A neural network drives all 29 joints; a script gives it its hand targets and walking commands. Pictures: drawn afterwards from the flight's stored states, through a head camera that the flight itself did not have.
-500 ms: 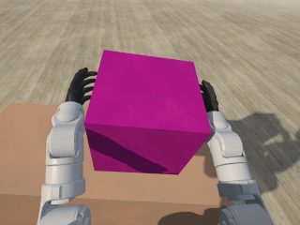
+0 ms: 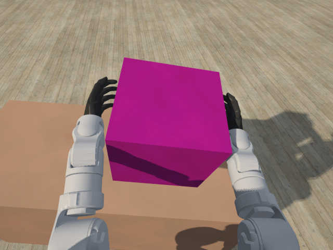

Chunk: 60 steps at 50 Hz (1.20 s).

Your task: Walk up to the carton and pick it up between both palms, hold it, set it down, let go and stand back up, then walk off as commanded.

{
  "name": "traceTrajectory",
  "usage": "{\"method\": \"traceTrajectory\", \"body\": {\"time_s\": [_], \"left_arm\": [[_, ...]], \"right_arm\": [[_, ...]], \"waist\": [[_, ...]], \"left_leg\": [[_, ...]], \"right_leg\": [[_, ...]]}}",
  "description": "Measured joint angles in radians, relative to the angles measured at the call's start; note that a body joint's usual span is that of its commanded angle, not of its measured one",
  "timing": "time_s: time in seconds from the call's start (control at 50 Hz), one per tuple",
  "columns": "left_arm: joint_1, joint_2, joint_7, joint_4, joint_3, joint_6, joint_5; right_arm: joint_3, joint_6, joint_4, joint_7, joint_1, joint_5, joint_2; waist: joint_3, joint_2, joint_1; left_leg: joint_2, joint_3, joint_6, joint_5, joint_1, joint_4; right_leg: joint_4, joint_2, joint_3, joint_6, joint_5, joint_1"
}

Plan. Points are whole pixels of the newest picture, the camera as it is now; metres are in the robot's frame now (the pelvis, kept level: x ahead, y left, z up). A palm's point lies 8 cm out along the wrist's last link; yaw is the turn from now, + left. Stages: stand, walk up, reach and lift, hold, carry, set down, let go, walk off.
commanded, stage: set down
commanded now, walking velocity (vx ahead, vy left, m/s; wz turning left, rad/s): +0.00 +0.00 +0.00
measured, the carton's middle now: (164, 128) +0.38 +0.00 +0.08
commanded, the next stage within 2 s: none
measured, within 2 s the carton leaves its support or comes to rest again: neither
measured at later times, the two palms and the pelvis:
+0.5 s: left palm (107, 126) +0.36 +0.14 +0.12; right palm (236, 136) +0.36 -0.19 +0.08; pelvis +0.02 -0.02 +0.00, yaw +1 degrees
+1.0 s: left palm (104, 147) +0.33 +0.15 +0.08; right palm (234, 147) +0.34 -0.18 +0.06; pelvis -0.02 -0.02 +0.00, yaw +1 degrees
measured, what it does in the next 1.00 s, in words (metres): stands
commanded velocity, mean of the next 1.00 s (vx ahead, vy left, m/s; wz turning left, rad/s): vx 0.00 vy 0.00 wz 0.00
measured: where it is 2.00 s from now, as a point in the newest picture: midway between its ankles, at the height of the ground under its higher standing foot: outside the picture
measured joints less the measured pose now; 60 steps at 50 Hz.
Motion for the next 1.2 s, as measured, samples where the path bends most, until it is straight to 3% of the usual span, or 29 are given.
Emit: {"method": "traceTrajectory", "body": {"time_s": [0.16,0.26,0.38,0.58,0.76,0.98,1.06,1.2], "left_arm": [[0.153,-0.006,0.041,-0.092,-0.047,-0.014,0.0],[0.256,-0.006,0.054,-0.173,-0.081,-0.014,-0.011],[0.225,-0.016,0.079,-0.195,-0.106,-0.044,-0.031],[0.2,-0.051,0.049,-0.1,-0.045,0.004,-0.029],[0.205,-0.051,0.069,-0.077,-0.044,-0.123,-0.029],[0.055,-0.051,0.083,0.232,0.001,-0.131,-0.023],[0.063,-0.058,0.094,0.253,-0.001,-0.157,-0.023],[0.056,-0.064,0.13,0.267,-0.013,-0.303,-0.023]], "right_arm": [[0.088,-0.02,-0.02,-0.001,0.073,0.007,-0.018],[0.13,-0.02,-0.094,-0.014,0.161,0.031,-0.011],[0.131,-0.043,-0.163,-0.021,0.168,0.034,-0.046],[0.128,-0.043,-0.019,-0.015,0.149,0.034,-0.042],[0.112,-0.138,0.006,-0.001,0.119,0.034,-0.043],[-0.09,-0.146,0.289,0.126,-0.008,-0.057,-0.042],[-0.091,-0.166,0.313,0.131,-0.003,-0.057,-0.048],[-0.091,-0.264,0.312,0.122,-0.026,-0.057,-0.059]], "waist": [[0.001,0.0,0.001],[0.005,0.0,0.001],[0.005,0.006,0.001],[0.048,0.01,0.009],[0.058,0.008,0.042],[0.054,-0.01,0.05],[0.054,-0.008,0.05],[0.045,-0.008,0.053]], "left_leg": [[0.002,0.0,-0.008,-0.011,0.0,0.005],[0.0,0.0,-0.01,0.022,0.0,0.032],[0.006,-0.001,-0.01,-0.014,0.006,0.026],[0.027,0.0,-0.021,-0.006,0.024,-0.015],[0.024,0.0,-0.021,0.011,0.017,0.001],[0.027,0.0,-0.021,0.019,0.017,-0.019],[0.033,0.0,-0.024,0.028,0.005,-0.022],[0.035,0.0,-0.028,0.008,-0.039,-0.022]], "right_leg": [[0.0,0.001,-0.001,0.0,-0.02,0.004],[0.0,0.001,-0.001,0.0,0.002,0.019],[0.0,0.007,-0.006,-0.012,-0.044,0.022],[0.0,0.022,-0.021,-0.021,-0.019,0.023],[0.0,0.02,-0.021,-0.021,0.008,0.023],[0.0,0.02,-0.027,-0.021,0.009,0.015],[0.001,0.025,-0.028,-0.027,0.009,0.002],[0.001,0.027,-0.029,-0.03,-0.011,-0.042]]}}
